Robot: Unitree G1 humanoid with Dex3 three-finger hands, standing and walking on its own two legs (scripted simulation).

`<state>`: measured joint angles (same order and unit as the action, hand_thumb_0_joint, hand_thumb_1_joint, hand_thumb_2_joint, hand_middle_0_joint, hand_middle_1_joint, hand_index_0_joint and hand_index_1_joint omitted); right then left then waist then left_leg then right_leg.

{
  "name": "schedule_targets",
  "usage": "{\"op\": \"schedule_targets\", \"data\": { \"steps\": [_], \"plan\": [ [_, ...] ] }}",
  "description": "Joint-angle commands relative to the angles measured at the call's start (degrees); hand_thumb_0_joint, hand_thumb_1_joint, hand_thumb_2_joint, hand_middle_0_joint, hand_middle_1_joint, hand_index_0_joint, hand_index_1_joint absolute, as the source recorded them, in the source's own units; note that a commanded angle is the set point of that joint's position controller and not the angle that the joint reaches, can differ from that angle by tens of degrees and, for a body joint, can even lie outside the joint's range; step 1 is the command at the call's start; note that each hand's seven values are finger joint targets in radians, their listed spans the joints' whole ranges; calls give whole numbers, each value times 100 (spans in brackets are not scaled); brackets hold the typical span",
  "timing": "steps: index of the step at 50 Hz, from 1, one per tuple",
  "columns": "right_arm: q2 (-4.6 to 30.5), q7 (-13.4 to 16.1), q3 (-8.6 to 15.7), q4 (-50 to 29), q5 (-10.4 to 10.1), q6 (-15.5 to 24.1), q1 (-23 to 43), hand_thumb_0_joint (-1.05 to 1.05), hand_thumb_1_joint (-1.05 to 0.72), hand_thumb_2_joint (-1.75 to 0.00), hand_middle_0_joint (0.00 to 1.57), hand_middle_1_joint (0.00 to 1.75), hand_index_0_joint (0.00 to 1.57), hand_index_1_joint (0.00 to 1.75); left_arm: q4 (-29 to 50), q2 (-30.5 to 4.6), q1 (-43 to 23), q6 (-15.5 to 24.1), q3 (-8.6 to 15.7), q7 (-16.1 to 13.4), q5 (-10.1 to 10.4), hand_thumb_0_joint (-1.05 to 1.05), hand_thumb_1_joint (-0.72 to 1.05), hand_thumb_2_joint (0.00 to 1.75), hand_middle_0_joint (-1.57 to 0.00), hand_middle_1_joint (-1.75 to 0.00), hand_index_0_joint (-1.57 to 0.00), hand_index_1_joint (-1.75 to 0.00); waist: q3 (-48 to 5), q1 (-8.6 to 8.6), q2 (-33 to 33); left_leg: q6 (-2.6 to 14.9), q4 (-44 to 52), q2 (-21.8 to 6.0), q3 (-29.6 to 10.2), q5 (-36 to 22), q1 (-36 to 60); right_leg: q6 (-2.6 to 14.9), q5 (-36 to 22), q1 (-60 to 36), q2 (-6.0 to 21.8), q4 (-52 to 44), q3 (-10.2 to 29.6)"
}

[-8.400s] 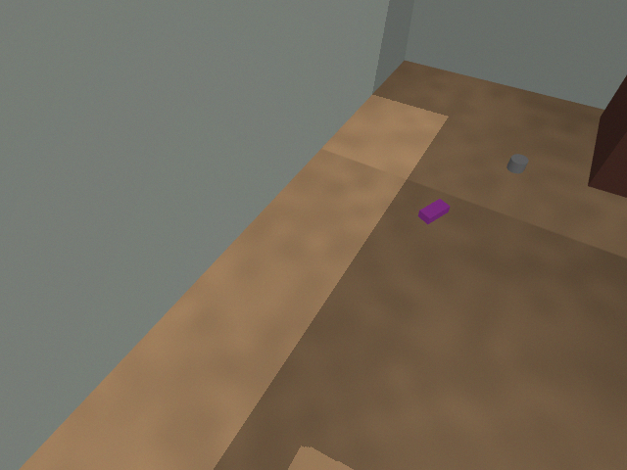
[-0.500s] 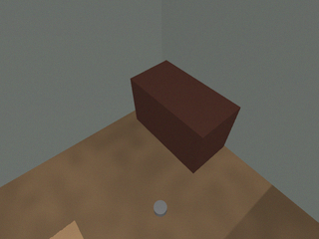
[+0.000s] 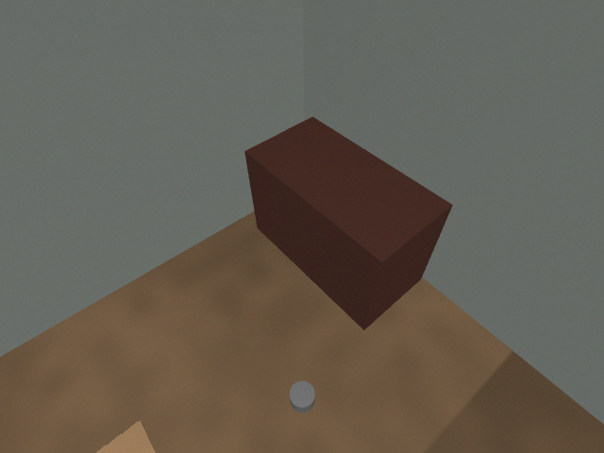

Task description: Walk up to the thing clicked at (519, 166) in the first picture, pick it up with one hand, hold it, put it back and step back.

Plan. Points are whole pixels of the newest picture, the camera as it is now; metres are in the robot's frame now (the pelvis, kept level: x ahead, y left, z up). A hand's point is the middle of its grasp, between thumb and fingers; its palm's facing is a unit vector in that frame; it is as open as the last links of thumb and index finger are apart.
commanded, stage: stand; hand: left
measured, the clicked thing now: (302, 396) +0.40 +0.04 -0.75
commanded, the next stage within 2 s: walk up in 0.66 s
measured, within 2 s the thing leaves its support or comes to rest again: neither
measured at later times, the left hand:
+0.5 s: hand out of the picture +0.06 +0.26 -0.16, palm faces -0.02 -0.94 -0.34, open 7.4 cm
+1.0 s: hand out of the picture +0.07 +0.20 -0.17, palm faces -0.08 -0.91 -0.41, open 7.4 cm
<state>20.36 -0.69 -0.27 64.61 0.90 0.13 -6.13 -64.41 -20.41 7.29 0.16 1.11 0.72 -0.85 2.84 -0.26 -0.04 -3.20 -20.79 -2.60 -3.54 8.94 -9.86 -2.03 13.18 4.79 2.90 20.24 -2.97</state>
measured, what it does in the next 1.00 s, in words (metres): steps to the right: right foot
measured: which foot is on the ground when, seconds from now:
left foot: down 0.00-0.96, up 0.98-1.00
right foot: down 0.00-0.68, up 0.70-0.92, down 0.94-1.00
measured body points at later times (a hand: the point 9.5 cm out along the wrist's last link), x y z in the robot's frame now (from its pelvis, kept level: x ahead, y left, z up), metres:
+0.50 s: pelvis +0.00 +0.00 +0.00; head +0.01 +0.00 +0.45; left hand +0.06 +0.31 -0.13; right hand +0.07 -0.30 -0.13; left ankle +0.03 +0.16 -0.75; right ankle -0.02 -0.14 -0.75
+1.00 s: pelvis -0.01 -0.10 -0.04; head +0.03 -0.10 +0.41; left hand +0.07 +0.25 -0.15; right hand +0.01 -0.48 -0.13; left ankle +0.02 +0.13 -0.72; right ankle +0.01 -0.23 -0.75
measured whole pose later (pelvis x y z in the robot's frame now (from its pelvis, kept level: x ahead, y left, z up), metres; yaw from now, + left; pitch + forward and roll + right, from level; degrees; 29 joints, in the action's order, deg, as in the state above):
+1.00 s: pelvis -0.01 -0.10 -0.04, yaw -2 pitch -2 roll +1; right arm 28.4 5.0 6.6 55.0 2.6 0.2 -14.9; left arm -48.9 -25.8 12.4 -4.5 8.1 5.4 -4.5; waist 7.5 -0.4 0.7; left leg 0.0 -51.4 -6.8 -7.9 29.1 -24.3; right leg -0.7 22.8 22.2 1.7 46.8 1.3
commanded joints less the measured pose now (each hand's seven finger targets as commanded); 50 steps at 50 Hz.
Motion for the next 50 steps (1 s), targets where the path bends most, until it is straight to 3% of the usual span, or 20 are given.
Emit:
{"op": "schedule_targets", "data": {
  "steps": [1, 15, 32, 33, 34, 35, 36, 37, 39, 40, 41, 42, 43, 44, 45, 46, 47, 48, 49, 50],
  "plan": [
    [1244, 111, 218, -364, -27, 110, 189, 0, -90, -90, 20, 30, 20, 30, 341, -1234, -149, 93, 210, -92, 18, 0, 90, 90, -20, -30, -20, -30, -365, -24, -69, 370, 250, -407, -256, -751, 87, 262, -535, 41, 520, -419, 355],
    [1215, 96, 219, -361, -29, 96, 174, 0, -90, -90, 20, 30, 20, 30, 351, -1245, -139, 106, 196, -89, 12, 0, 90, 90, -20, -30, -20, -30, -265, 0, -83, 359, 303, -383, -271, -453, 42, 278, -321, 184, 511, -467, 385],
    [1248, 106, 220, -380, -36, 116, 158, 0, -90, -90, 20, 30, 20, 30, 341, -1244, -35, 103, 204, -90, 22, 0, 90, 90, -20, -30, -20, -30, -342, -32, -56, 383, 251, -430, -281, -712, 167, 268, -500, 143, 501, -398, 386],
    [2084, 378, 669, -348, 1, 193, -1011, 0, -90, -90, 20, 30, 20, 30, 926, -1847, -178, -200, 738, 107, -344, 0, 90, 90, -20, -30, -20, -30, -144, 353, 484, 826, 219, -864, -943, -497, 448, 256, -140, 1071, 16, 947, 21],
    [2433, 514, 835, -292, -11, 204, -1453, 0, -90, -90, 20, 30, 20, 30, 1104, -1611, -210, -366, 720, 169, -363, 0, 90, 90, -20, -30, -20, -30, -100, 450, -229, 1241, 501, -1582, -1885, -317, 942, 213, 1321, 2087, -190, 1956, 153],
    [2571, 603, 979, -407, 27, 254, -1589, 0, -90, -90, 20, 30, 20, 30, 1308, -1530, -210, -516, 769, 217, -410, 0, 90, 90, -20, -30, -20, -30, -192, 426, -269, 1609, 550, -2131, -2380, 58, 925, 248, 1801, 2461, -21, 3041, 778],
    [2519, 652, 1021, -619, 71, 294, -1366, 0, -90, -90, 20, 30, 20, 30, 1434, -1412, -72, -582, 776, 242, -355, 0, 90, 90, -20, -30, -20, -30, -212, 251, -296, 1695, 448, -2219, -2232, 93, 527, 297, 1672, 2525, 107, 3693, 1230],
    [2371, 677, 1022, -831, 112, 337, -1074, 0, -90, -90, 20, 30, 20, 30, 1558, -1341, 62, -580, 785, 282, -285, 0, 90, 90, -20, -30, -20, -30, -273, 83, -465, 1658, 314, -2108, -1910, -8, 343, 396, 1531, 2536, 183, 4052, 1531],
    [2107, 673, 988, -1086, 212, 368, -836, 0, -90, -90, 20, 30, 20, 30, 1674, -1326, 245, -546, 822, 365, -247, 0, 90, 90, -20, -30, -20, -30, -197, -46, -724, 1452, 118, -1651, -1249, 368, -12, 428, 1308, 2494, 233, 3827, 1623],
    [2105, 650, 987, -1217, 228, 365, -752, 0, -90, -90, 20, 30, 20, 30, 1723, -1341, 316, -542, 841, 419, -259, 0, 90, 90, -20, -30, -20, -30, -147, -75, -901, 1461, 53, -1554, -1067, 533, -234, 389, 1305, 2389, 225, 3656, 1389],
    [2177, 646, 1023, -1320, 247, 370, -712, 0, -90, -90, 20, 30, 20, 30, 1847, -1345, 318, -546, 857, 470, -271, 0, 90, 90, -20, -30, -20, -30, -130, -104, -1131, 1496, -52, -1589, -985, 311, -300, 349, 1425, 2261, 315, 3284, 1179],
    [2208, 632, 1032, -1394, 254, 366, -837, 0, -90, -90, 20, 30, 20, 30, 1947, -1396, 251, -533, 876, 499, -299, 0, 90, 90, -20, -30, -20, -30, -150, -30, -1101, 1562, -168, -1591, -952, 184, -463, 306, 1527, 2152, 284, 3067, 944],
    [2308, 629, 1073, -1478, 247, 361, -781, 0, -90, -90, 20, 30, 20, 30, 1994, -1473, 368, -550, 921, 524, -329, 0, 90, 90, -20, -30, -20, -30, -168, -107, -1195, 1543, -246, -1626, -945, 299, -750, 308, 1536, 1835, 276, 2975, 779],
    [2339, 624, 1068, -1572, 238, 344, -552, 0, -90, -90, 20, 30, 20, 30, 1952, -1483, 683, -550, 951, 526, -315, 0, 90, 90, -20, -30, -20, -30, -255, -300, -1274, 1449, -460, -1565, -832, 215, -1038, 352, 1431, 1376, 273, 2600, 673],
    [2262, 588, 1021, -1608, 228, 311, -451, 0, -90, -90, 20, 30, 20, 30, 1829, -1456, 922, -520, 953, 512, -312, 0, 90, 90, -20, -30, -20, -30, -325, -414, -1090, 1273, -775, -1244, -454, 384, -1439, 386, 1006, 803, 69, 1983, 362],
    [2066, 593, 944, -1644, 246, 250, -342, 0, -90, -90, 20, 30, 20, 30, 1595, -1461, 1537, -490, 1008, 476, -298, 0, 90, 90, -20, -30, -20, -30, -469, -714, -591, 1036, -1625, -823, -63, 798, -1886, 348, 636, 72, -188, 1386, 121],
    [1601, 593, 778, -1656, 214, 195, -537, 0, -90, -90, 20, 30, 20, 30, 1527, -1762, 1922, -419, 1084, 399, -368, 0, 90, 90, -20, -30, -20, -30, -390, -923, 598, 784, -2935, -173, 408, 1625, -2662, 387, 945, -428, -61, 742, 540],
    [1220, 633, 652, -1846, 71, 181, -580, 0, -90, -90, 20, 30, 20, 30, 1872, -2466, 1444, -348, 1165, 354, -407, 0, 90, 90, -20, -30, -20, -30, -118, -783, 2335, 427, -4125, 797, 464, 3228, -3397, 1083, 1814, 541, 1468, -693, 3442],
    [1570, 751, 778, -1747, 30, 178, -635, 0, -90, -90, 20, 30, 20, 30, 2207, -2593, 527, -369, 1082, 297, -385, 0, 90, 90, -20, -30, -20, -30, 169, -408, 1905, 477, -4945, 488, -171, 3044, -2748, 1759, 2334, 1478, 1839, -1114, 4083],
    [1784, 722, 767, -1488, -72, 194, -941, 0, -90, -90, 20, 30, 20, 30, 2391, -2106, 340, -384, 994, 289, -316, 0, 90, 90, -20, -30, -20, -30, 332, -274, 1015, 461, -4942, 309, -163, 2586, -2676, 1689, 1786, 1370, 1439, -692, 3125]
  ]
}}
